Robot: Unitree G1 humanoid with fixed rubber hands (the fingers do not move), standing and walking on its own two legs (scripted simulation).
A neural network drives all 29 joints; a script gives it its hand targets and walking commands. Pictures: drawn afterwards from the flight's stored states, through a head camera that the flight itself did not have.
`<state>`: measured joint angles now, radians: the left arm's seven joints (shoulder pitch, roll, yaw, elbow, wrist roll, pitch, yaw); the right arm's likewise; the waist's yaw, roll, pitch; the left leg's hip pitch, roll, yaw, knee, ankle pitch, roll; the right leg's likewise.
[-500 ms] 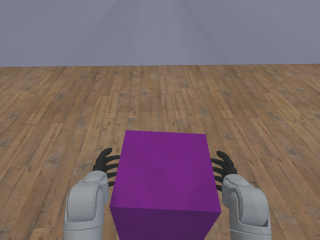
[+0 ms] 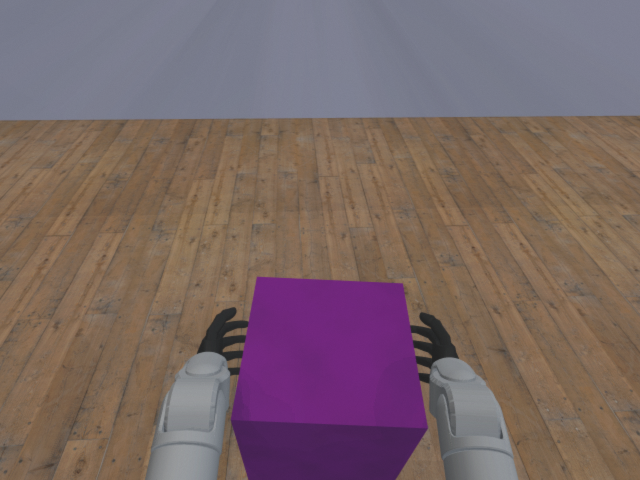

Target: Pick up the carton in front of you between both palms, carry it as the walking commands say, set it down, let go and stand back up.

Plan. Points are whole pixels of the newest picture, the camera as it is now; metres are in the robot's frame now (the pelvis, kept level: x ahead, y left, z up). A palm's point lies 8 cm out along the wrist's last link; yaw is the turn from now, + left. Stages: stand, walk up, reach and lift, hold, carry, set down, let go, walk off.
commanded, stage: carry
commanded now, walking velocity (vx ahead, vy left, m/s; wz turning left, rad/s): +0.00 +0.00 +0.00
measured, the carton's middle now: (324, 386) +0.30 +0.00 -0.06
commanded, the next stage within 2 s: hold in 1.40 s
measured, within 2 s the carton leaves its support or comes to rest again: neither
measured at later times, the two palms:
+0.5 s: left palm (205, 383) +0.25 +0.15 +0.04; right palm (452, 389) +0.25 -0.15 +0.04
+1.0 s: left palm (209, 394) +0.24 +0.14 +0.04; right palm (461, 399) +0.24 -0.16 +0.04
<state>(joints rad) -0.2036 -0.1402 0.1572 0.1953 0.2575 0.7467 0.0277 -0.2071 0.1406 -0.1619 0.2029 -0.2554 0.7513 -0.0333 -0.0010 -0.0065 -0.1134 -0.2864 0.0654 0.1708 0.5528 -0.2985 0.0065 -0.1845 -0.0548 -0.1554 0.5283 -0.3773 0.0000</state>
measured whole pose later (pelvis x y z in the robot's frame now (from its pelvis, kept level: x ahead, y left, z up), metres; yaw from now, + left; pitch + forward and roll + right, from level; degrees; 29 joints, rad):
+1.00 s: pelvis -0.05 -0.01 +0.00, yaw +0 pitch +1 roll +0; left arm -0.23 -0.14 0.17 0.19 0.25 0.73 0.03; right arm -0.23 0.14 -0.17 0.20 -0.25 0.74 -0.04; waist 0.00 0.00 -0.10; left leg -0.33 0.08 0.16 0.50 -0.19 0.00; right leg -0.25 -0.04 -0.17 0.52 -0.30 -0.03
